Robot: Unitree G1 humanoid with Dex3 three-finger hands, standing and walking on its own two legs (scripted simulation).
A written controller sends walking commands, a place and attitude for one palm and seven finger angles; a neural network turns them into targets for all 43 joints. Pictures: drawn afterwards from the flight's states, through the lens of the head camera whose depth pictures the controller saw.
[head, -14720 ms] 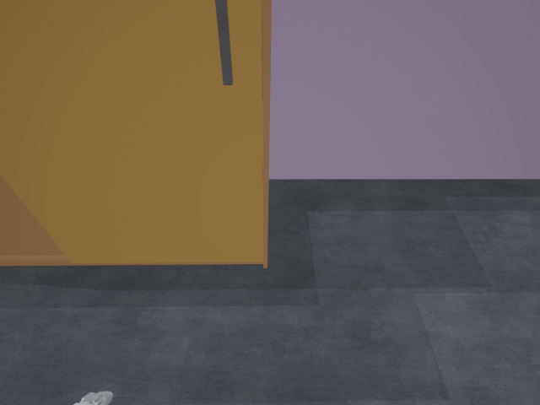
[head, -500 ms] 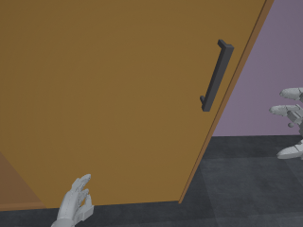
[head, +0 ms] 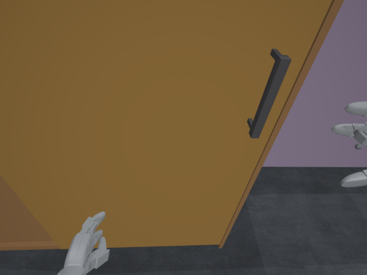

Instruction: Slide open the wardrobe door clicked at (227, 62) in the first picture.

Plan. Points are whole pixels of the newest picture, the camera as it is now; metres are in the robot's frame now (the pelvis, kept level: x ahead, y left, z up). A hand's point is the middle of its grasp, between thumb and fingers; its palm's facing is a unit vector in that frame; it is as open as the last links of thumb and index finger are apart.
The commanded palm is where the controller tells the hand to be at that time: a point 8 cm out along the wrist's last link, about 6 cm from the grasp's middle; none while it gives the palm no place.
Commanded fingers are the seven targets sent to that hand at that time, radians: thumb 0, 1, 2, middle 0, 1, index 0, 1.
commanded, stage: raise the hand with hooked fingers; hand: right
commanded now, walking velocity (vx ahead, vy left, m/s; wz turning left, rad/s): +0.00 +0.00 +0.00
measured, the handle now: (263, 96) +0.44 -0.16 +0.21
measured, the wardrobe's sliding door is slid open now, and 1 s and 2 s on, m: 0.00 0.00 0.00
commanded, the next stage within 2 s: move the hooked fingers beside the handle in 0.04 s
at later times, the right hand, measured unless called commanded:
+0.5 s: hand (336, 136) +0.31 -0.26 +0.23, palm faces +0.02 +0.99 -0.11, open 14.0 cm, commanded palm +0.27 -0.30 +0.24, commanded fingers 0.00 0.50 -0.30 0.30 1.20 0.30 1.20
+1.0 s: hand (318, 125) +0.34 -0.24 +0.22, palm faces +0.03 +1.00 -0.08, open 14.0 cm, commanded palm +0.31 -0.29 +0.23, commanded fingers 0.00 0.50 -0.30 0.30 1.20 0.30 1.20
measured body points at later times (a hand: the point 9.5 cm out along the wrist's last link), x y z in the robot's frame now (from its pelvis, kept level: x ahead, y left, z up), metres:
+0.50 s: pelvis +0.00 +0.00 +0.00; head -0.02 +0.02 +0.45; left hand +0.20 +0.23 -0.07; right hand +0.30 -0.31 +0.23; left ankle -0.02 +0.11 -0.74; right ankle +0.00 -0.12 -0.74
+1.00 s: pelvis +0.01 +0.01 +0.00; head -0.02 +0.04 +0.45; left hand +0.18 +0.25 -0.08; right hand +0.34 -0.30 +0.23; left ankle -0.02 +0.11 -0.74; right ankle +0.00 -0.12 -0.74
